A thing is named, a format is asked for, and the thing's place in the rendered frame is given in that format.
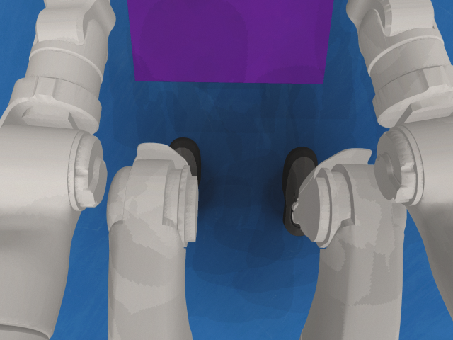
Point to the robot left upper arm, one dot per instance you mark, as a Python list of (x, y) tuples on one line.
[(48, 176)]

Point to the robot right foot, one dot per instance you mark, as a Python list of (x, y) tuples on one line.
[(300, 162)]

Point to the carton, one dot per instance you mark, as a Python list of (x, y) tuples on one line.
[(230, 41)]

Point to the robot left forearm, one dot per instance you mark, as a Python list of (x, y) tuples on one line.
[(66, 67)]

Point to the robot left foot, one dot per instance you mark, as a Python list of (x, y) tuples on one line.
[(189, 150)]

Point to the robot right forearm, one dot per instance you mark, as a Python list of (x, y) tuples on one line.
[(406, 59)]

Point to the robot foot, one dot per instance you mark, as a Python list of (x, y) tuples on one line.
[(189, 150), (300, 162)]

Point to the robot right upper arm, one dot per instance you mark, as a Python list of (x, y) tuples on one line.
[(414, 167)]

